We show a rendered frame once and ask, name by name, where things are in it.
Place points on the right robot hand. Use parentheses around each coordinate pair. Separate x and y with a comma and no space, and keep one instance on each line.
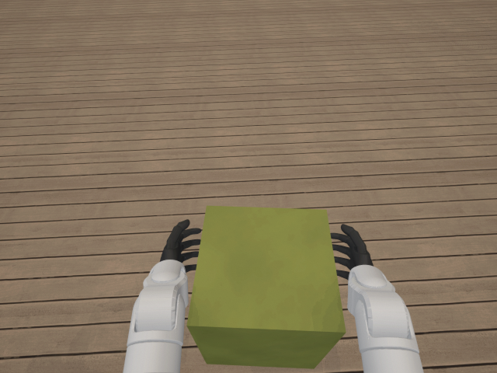
(357,250)

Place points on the left robot hand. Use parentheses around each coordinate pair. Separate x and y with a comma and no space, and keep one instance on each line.
(175,246)

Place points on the left robot forearm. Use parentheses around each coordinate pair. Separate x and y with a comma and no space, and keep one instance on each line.
(155,338)

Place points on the right robot forearm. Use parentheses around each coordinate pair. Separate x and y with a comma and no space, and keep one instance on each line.
(384,327)

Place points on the carton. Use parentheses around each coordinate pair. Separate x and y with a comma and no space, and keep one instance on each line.
(265,291)

